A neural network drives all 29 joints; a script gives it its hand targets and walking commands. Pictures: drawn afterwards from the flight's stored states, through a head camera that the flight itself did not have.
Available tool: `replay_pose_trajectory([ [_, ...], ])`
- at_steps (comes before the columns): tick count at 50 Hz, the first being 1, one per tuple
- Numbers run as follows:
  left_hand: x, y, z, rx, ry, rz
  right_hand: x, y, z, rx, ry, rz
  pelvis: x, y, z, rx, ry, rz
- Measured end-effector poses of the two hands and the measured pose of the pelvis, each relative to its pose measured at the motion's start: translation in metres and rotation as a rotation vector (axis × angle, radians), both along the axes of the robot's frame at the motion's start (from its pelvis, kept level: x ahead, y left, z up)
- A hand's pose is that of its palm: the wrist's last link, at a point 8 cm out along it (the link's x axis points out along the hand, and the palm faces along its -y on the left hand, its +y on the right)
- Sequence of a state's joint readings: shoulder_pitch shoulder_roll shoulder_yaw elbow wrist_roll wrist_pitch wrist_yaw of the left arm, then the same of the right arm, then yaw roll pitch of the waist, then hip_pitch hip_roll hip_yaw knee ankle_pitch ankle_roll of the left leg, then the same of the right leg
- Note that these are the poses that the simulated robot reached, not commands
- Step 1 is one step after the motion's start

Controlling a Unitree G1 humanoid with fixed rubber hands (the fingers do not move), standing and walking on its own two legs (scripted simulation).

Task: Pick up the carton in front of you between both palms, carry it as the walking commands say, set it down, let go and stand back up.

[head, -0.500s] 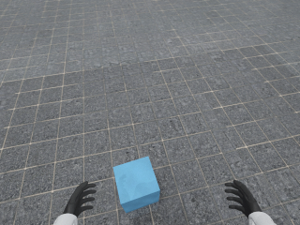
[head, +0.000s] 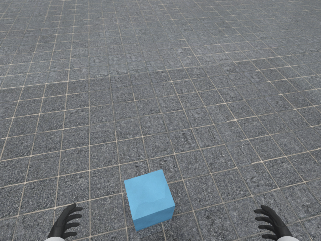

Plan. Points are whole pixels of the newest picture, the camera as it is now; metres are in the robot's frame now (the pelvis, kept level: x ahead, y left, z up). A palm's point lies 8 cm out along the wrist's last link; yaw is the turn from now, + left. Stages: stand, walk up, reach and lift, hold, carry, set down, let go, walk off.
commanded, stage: stand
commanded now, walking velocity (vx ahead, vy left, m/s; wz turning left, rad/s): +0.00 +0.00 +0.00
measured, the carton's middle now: (148, 200) +0.41 +0.07 -0.64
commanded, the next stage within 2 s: none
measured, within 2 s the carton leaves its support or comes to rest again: neither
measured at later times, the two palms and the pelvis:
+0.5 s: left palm (51, 233) +0.16 +0.30 -0.10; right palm (285, 239) +0.13 -0.28 -0.08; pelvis +0.02 +0.01 +0.00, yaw -2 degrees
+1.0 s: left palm out of the picture +0.11 +0.30 -0.10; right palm out of the picture +0.09 -0.31 -0.08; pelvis +0.00 +0.00 +0.01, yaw -2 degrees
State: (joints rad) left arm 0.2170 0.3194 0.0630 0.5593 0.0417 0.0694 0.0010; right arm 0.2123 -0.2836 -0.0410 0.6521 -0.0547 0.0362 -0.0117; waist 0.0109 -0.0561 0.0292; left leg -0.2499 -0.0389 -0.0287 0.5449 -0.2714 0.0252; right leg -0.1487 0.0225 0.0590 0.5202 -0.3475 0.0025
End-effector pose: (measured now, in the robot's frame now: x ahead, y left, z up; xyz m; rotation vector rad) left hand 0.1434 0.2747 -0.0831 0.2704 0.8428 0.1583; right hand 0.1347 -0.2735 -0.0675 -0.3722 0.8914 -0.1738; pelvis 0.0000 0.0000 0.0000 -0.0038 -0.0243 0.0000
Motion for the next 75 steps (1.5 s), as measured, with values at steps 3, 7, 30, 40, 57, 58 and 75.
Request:
replay_pose_trajectory([
  [3,-0.003,0.009,-0.008,0.004,0.039,-0.007,-0.006,-0.01,0.002,-0.034,0.023,-0.031,0.006,0.006,0.0,-0.001,0.013,-0.009],
  [7,-0.001,0.016,-0.014,0.011,0.072,-0.015,-0.003,-0.012,0.003,-0.047,0.033,-0.053,0.013,0.011,0.001,-0.001,0.022,-0.016],
  [30,0.003,0.022,-0.014,0.061,0.135,-0.032,-0.011,-0.016,-0.011,-0.017,0.101,-0.104,0.019,0.01,0.006,0.003,0.005,-0.028],
  [40,-0.019,0.021,-0.015,0.064,0.176,-0.025,-0.029,-0.027,-0.01,-0.022,0.131,-0.114,0.009,0.006,0.009,0.002,-0.01,-0.029],
  [57,-0.044,0.029,-0.016,0.08,0.241,-0.007,-0.055,-0.034,-0.015,-0.019,0.197,-0.129,-0.002,0.004,0.012,-0.001,-0.019,-0.027],
  [58,-0.045,0.03,-0.016,0.08,0.243,-0.006,-0.056,-0.034,-0.016,-0.02,0.2,-0.13,-0.002,0.004,0.012,-0.001,-0.02,-0.027],
  [75,-0.048,0.035,-0.017,0.083,0.267,0.004,-0.056,-0.034,-0.015,-0.025,0.217,-0.128,-0.003,0.006,0.013,-0.001,-0.021,-0.023],
])
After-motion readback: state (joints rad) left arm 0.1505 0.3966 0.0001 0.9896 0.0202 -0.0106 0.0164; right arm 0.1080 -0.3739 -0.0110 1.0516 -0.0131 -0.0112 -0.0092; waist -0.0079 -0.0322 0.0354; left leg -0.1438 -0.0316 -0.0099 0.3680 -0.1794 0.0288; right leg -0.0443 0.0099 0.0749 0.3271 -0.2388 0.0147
